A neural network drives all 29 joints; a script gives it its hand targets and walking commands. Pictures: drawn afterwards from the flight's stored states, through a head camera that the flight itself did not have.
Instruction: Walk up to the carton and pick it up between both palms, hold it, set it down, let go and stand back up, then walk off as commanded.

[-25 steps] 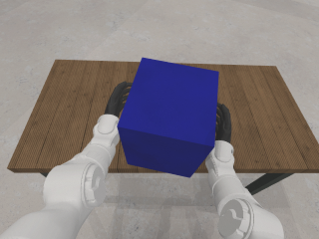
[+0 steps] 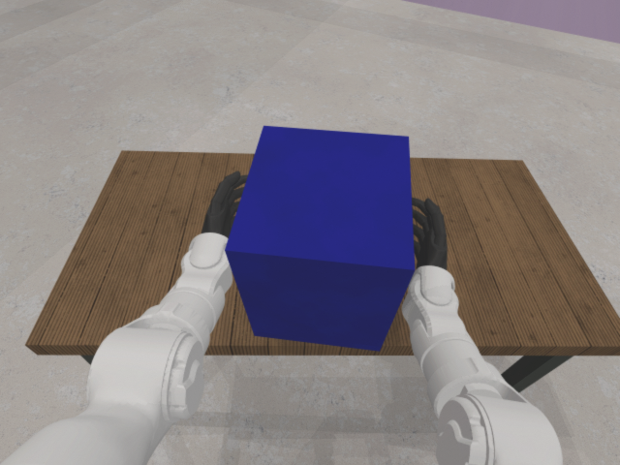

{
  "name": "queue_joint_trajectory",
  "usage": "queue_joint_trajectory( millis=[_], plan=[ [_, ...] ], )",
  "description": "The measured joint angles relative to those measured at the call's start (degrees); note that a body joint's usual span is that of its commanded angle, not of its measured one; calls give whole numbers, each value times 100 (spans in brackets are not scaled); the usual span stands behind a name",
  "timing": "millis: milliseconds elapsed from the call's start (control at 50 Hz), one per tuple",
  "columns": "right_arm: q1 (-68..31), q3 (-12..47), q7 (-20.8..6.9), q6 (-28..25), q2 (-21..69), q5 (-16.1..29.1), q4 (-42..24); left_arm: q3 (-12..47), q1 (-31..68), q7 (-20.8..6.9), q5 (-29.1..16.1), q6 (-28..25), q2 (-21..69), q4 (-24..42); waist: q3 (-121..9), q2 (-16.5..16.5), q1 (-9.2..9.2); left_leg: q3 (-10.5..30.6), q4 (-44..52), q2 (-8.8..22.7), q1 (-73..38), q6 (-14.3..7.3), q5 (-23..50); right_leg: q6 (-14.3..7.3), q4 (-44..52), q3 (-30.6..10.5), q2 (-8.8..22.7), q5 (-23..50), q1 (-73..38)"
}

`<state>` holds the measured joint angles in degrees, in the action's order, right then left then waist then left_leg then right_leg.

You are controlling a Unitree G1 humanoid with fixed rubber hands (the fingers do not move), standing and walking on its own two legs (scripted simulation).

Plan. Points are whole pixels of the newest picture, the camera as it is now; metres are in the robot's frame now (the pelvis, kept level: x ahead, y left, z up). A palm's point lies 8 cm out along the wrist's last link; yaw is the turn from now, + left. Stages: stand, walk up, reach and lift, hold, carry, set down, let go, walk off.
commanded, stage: reach and lift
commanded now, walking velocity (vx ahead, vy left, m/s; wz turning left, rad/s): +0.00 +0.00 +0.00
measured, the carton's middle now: (324, 244) +0.43 -0.02 +0.04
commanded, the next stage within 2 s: hold in 1.92 s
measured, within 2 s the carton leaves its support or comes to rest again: neither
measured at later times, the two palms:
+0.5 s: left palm (205, 198) +0.40 +0.13 +0.16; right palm (443, 233) +0.38 -0.15 +0.13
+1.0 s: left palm (190, 186) +0.38 +0.14 +0.19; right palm (448, 214) +0.37 -0.15 +0.16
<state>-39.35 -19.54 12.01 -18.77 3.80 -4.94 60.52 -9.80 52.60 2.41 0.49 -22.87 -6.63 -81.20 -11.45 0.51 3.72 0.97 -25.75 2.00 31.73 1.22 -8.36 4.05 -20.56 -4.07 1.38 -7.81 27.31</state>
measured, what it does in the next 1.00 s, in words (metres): stands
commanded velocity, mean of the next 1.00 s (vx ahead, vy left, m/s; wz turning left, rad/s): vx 0.00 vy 0.00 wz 0.00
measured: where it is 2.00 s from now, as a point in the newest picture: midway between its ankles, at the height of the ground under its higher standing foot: outside the picture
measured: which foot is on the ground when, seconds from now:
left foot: down 0.00-1.00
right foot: down 0.00-1.00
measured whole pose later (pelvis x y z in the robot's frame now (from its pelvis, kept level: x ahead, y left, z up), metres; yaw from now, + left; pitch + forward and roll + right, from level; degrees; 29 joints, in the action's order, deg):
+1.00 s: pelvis -0.01 -0.01 +0.01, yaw +0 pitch -1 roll -1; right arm -41.3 -7.3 12.6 15.0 -2.8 9.4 45.7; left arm -10.3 46.5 3.5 13.2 27.6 -2.2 -40.1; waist -6.9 0.5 0.5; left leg 1.0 -21.7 2.1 12.0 1.5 -8.4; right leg 3.5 -17.9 -3.9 1.4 -8.5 8.3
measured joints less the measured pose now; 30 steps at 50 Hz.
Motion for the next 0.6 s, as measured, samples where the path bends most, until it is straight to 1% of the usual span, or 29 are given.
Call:
queue_joint_trajectory(
  millis=[80, 180, 260, 400, 440, 540, 600],
  plan=[
    [2, 155, 0, 271, -82, 170, -78, 40, -7, 58, -21, 297, 36, 146, -21, -4, -2, 0, 43, 2, -211, 3, 0, -8, 38, 2, 0, -1, -208],
    [8, 415, -1, 776, -180, 498, -167, 41, -104, 127, -9, 811, 72, 362, -12, -4, -5, 0, 136, 5, -577, 6, 0, -17, 100, 8, 0, -14, -559],
    [8, 570, 13, 1180, -238, 752, -398, 41, -169, 160, -4, 1242, 97, 696, -8, -5, -50, 0, 186, 6, -801, 10, 0, -23, 105, 10, 0, -38, -761],
    [-1, 731, 92, 1762, -316, 966, -630, 41, -170, 164, 198, 2191, 118, 1333, 71, -4, -158, 0, 262, 8, -1175, 20, 0, -36, 122, 13, 0, -69, -1107],
    [-13, 828, 112, 1931, -369, 1051, -698, 42, -175, 168, 315, 2491, 135, 1572, 148, -4, -197, 0, 277, 8, -1298, 26, 0, -39, 123, 14, 0, -77, -1224],
    [-54, 923, 117, 2350, -446, 1116, -880, 42, -228, 188, 538, 3183, 189, 2145, 228, -4, -293, 0, 314, 9, -1496, 34, 0, -47, 124, 15, 0, -96, -1405],
    [-89, 949, 119, 2553, -471, 1124, -992, 43, -259, 196, 638, 3525, 212, 2465, 261, -4, -318, 0, 328, 9, -1586, 42, 0, -50, 125, 15, 0, -103, -1489]
  ],
)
